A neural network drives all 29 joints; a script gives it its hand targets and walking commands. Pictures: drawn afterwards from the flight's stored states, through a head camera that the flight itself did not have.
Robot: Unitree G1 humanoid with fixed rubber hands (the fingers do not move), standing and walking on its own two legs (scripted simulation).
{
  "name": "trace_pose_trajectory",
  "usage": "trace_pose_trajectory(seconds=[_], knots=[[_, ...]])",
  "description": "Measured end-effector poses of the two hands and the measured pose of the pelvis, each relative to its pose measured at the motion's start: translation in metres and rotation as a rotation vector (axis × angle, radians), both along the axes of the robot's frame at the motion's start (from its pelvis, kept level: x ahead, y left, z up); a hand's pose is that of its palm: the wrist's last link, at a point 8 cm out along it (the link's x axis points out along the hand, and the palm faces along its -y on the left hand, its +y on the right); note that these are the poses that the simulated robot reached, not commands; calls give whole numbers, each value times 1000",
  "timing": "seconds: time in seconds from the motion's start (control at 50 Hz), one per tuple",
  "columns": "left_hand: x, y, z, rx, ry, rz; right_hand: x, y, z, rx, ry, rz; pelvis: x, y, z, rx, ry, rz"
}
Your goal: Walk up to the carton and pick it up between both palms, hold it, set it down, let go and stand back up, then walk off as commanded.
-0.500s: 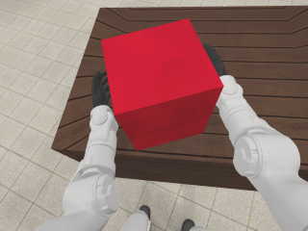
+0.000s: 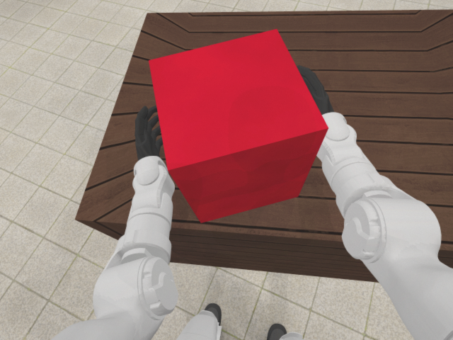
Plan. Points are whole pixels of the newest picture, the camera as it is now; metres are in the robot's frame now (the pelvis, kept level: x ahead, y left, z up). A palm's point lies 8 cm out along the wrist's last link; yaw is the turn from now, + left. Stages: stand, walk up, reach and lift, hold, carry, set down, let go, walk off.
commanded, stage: reach and lift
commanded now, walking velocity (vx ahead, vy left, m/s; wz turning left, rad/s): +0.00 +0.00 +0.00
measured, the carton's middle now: (234, 138) +0.43 +0.10 +0.03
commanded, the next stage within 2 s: none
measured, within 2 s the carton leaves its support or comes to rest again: leaves its support in 1.00 s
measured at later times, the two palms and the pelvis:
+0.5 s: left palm (150, 155) +0.37 +0.24 +0.04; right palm (323, 117) +0.47 -0.05 +0.06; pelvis -0.01 +0.00 +0.00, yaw +0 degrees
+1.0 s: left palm (149, 172) +0.34 +0.23 +0.03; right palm (325, 131) +0.44 -0.05 +0.07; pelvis -0.03 +0.00 +0.00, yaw +0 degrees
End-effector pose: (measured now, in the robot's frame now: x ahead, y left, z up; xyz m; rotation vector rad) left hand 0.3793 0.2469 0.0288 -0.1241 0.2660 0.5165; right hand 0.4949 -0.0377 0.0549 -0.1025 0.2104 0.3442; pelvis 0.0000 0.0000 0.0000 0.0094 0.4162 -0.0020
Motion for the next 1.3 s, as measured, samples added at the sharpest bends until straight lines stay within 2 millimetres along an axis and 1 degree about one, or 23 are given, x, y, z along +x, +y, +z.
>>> trace_pose_trajectory(seconds=[0.26,0.4,0.68,0.96,1.12,1.3], knots=[[-1,-5,3,-7,-16,-4,-9,-6,3,-17,-49,-23,0,3,0,-2,0,1],[-5,-7,6,-4,-32,-3,-16,-8,6,-21,-83,-31,-4,2,1,-1,-4,0],[-19,-8,8,-11,-30,3,-32,-8,12,-27,-104,-39,-16,3,1,-2,-18,-1],[-37,-13,3,-19,34,5,-50,-12,10,-52,-51,-47,-27,3,1,-4,-32,-2],[-44,-17,8,-18,56,-5,-56,-14,22,-88,-44,-41,-30,3,1,-4,-36,-3],[-44,-27,23,-31,39,-34,-65,-26,43,-117,-64,-70,-34,3,1,-5,-41,-3]])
